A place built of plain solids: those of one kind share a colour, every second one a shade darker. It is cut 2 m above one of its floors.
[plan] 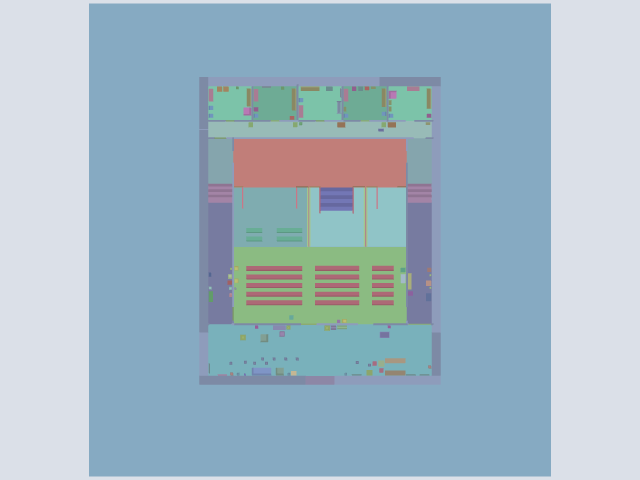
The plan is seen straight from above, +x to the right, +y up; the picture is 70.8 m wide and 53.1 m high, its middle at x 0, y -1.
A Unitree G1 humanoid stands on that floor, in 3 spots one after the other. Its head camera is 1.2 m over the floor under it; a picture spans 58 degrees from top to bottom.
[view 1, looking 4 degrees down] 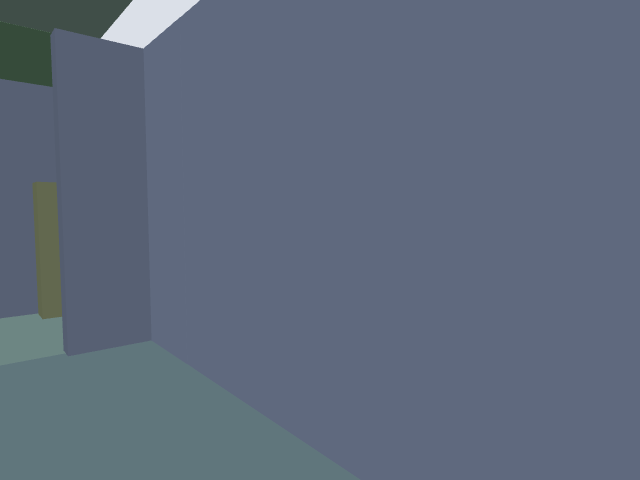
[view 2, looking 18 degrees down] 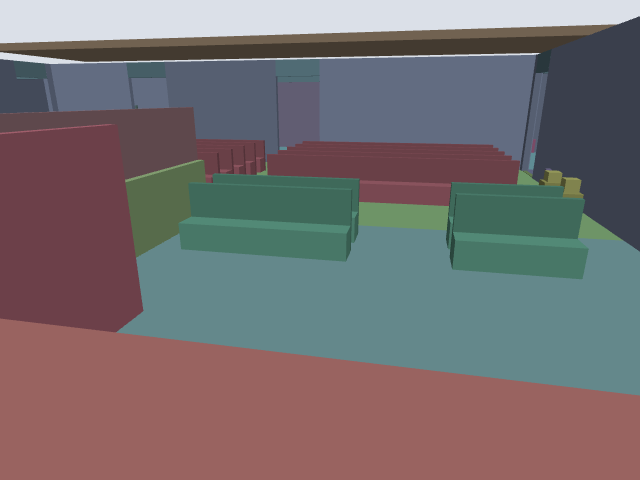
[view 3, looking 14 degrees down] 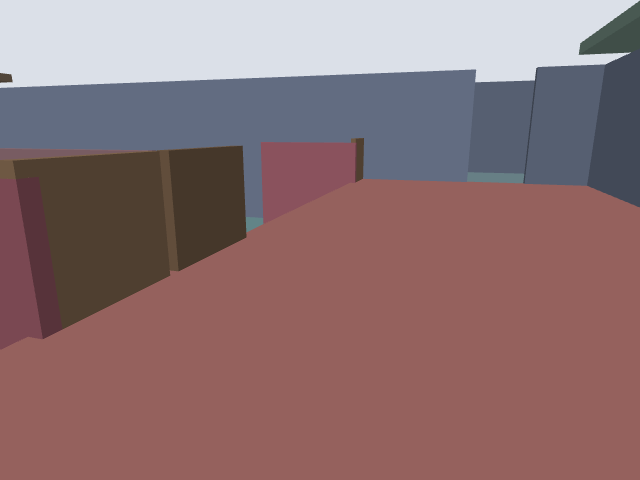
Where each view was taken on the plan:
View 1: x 11.03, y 6.18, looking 50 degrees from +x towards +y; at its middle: wall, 2.07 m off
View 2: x -5.70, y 6.62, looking -78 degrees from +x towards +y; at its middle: seats_bay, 6.76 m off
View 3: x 1.82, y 7.21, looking -163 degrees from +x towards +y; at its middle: floor_stage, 4.96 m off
